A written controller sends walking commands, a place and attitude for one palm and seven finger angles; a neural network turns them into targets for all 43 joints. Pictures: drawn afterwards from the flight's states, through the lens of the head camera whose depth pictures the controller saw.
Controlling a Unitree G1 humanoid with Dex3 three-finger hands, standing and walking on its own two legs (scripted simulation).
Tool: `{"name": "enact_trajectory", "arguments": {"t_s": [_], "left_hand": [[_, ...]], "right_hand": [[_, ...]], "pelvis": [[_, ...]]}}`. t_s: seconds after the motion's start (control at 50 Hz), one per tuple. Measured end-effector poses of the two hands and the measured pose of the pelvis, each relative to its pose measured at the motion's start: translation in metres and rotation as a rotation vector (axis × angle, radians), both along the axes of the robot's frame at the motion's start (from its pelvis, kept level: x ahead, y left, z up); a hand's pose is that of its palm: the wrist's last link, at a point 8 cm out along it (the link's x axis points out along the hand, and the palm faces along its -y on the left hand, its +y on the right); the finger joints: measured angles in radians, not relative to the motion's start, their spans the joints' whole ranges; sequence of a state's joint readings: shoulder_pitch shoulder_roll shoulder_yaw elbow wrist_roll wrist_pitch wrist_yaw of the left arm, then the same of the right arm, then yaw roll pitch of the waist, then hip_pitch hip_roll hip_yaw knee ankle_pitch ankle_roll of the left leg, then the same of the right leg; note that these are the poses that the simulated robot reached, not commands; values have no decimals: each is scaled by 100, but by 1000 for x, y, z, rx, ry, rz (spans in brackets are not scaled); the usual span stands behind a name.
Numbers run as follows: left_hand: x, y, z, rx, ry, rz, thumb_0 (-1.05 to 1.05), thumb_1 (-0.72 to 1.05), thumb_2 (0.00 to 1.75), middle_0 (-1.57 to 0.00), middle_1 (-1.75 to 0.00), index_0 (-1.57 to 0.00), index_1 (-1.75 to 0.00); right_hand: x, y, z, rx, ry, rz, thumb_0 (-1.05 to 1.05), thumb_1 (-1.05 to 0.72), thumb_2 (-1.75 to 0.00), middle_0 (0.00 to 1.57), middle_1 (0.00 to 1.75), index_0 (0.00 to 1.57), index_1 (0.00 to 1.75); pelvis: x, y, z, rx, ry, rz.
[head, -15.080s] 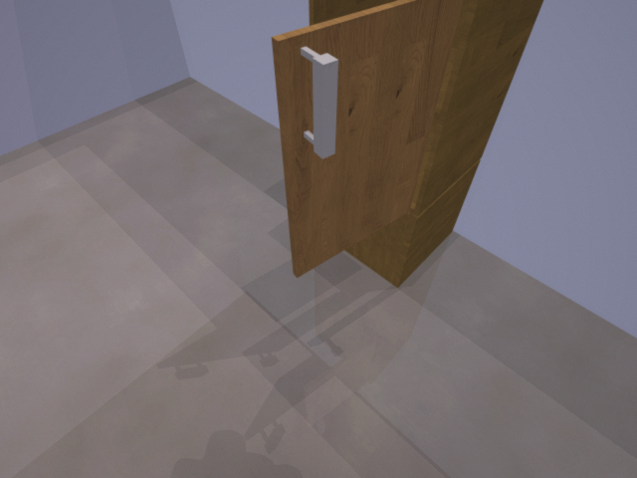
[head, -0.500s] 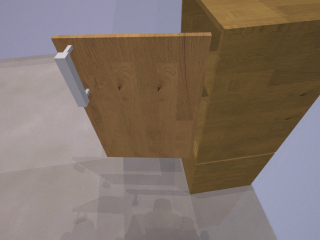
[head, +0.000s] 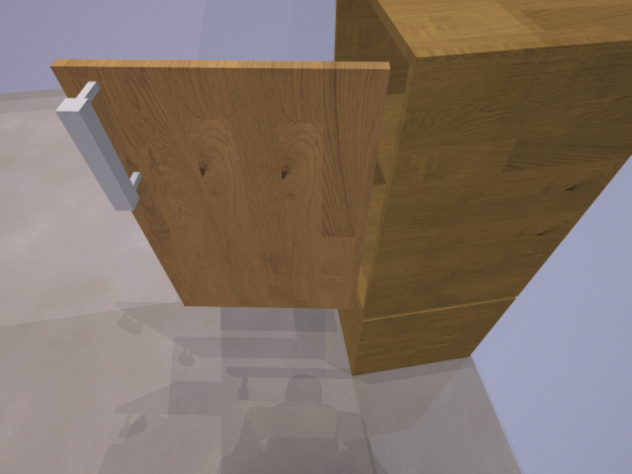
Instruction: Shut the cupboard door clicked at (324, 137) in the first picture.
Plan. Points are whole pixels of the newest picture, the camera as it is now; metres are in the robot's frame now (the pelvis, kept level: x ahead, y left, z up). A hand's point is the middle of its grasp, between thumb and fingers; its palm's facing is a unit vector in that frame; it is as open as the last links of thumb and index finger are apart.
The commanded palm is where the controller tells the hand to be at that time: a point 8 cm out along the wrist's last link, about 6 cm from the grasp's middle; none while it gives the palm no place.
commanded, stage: shuffle to correct the standing spot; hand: left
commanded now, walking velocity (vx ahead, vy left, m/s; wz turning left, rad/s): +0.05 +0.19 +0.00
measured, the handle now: (109, 149) +0.48 +0.31 +0.15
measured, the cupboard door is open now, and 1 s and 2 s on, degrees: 80 80 80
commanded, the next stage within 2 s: come to a stop and stand still in 0.58 s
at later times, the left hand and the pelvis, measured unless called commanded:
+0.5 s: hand out of the picture +0.05 +0.23 -0.16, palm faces +0.08 -0.94 -0.32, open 7.4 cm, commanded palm none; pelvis +0.01 +0.02 -0.01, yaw +1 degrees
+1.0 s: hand out of the picture +0.07 +0.30 -0.17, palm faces +0.05 -0.97 -0.24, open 7.4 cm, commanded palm none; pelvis +0.02 +0.10 +0.00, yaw +1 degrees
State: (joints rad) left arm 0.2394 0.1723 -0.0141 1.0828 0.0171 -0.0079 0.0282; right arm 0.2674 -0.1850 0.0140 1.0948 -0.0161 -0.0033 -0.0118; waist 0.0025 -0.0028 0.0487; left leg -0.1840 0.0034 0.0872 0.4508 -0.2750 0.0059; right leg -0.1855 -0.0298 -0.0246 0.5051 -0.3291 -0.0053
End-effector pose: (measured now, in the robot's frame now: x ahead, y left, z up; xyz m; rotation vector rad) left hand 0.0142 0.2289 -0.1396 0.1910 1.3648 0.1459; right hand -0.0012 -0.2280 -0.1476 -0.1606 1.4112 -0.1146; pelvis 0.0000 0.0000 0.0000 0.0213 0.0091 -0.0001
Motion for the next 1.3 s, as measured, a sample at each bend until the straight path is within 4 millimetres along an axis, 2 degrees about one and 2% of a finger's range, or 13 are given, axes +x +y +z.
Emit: {"name": "enact_trajectory", "arguments": {"t_s": [0.12,0.26,0.34,0.44,0.6,0.68,0.74,0.82,0.92,1.04,1.12,1.18,1.3], "left_hand": [[6,7,-3,10,-11,34,1,91,90,-21,-30,-21,-30],[11,33,-9,41,5,58,1,91,90,-21,-30,-21,-30],[23,43,-4,73,-5,51,1,91,90,-20,-30,-20,-30],[36,45,3,107,-78,44,1,91,90,-20,-30,-20,-30],[7,58,17,91,-22,67,0,90,90,-21,-30,-21,-30],[-4,80,10,73,18,76,0,90,90,-21,-30,-21,-30],[-5,106,-6,64,32,85,1,90,90,-21,-30,-21,-30],[7,132,-18,82,22,101,1,90,90,-21,-30,-21,-30],[32,132,-7,52,-56,81,1,91,90,-20,-30,-20,-29],[51,105,1,12,-84,16,1,91,90,-20,-30,-20,-29],[52,87,3,19,-99,-12,0,92,90,-20,-30,-20,-30],[50,83,8,39,-101,-25,0,93,90,-21,-30,-20,-30],[47,80,4,25,-141,-9,0,93,90,-21,-30,-21,-30]], "right_hand": [[17,-1,-2,-13,-5,8,1,-91,-90,20,30,19,30],[50,8,-1,-37,-77,24,1,-91,-90,20,30,19,30],[60,14,-6,-20,-104,29,0,-91,-90,20,30,19,30],[70,16,-19,19,-102,42,1,-91,-90,20,30,20,30],[109,29,2,21,-162,65,1,-91,-90,20,30,19,30],[128,45,10,1,-214,80,1,-91,-90,20,30,19,30],[136,60,8,-32,-254,90,1,-91,-90,20,30,19,30],[123,82,9,-53,-234,101,0,-91,-90,20,30,19,30],[93,103,11,-29,-161,92,0,-91,-90,20,30,20,30],[62,95,0,-13,-113,24,0,-93,-90,21,30,20,30],[41,84,-7,3,-68,-24,0,-92,-90,21,30,20,30],[34,79,-7,7,-74,-47,1,-92,-90,21,30,20,30],[30,83,-3,5,-97,-39,1,-92,-90,20,30,19,30]], "pelvis": [[10,3,-4,-3,4,9],[17,16,-9,11,5,2],[15,19,-11,18,-1,-12],[14,17,-15,21,-2,7],[15,38,1,55,17,13],[16,57,-1,58,21,8],[20,79,-13,29,17,7],[19,91,-17,25,10,28],[19,96,-6,2,12,38],[15,92,-5,7,15,18],[15,84,-6,-4,1,11],[19,83,-4,-14,-4,5],[19,80,-4,-17,-26,18]]}}
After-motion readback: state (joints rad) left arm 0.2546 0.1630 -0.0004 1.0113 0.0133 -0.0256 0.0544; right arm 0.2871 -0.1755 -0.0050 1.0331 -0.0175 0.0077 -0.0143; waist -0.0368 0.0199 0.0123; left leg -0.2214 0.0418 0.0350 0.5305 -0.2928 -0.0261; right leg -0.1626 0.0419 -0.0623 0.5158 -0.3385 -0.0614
